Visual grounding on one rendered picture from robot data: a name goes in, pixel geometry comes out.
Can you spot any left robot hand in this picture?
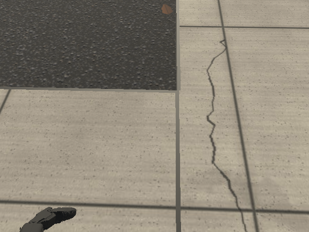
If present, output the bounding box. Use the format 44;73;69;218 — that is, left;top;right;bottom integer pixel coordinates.
19;207;76;232

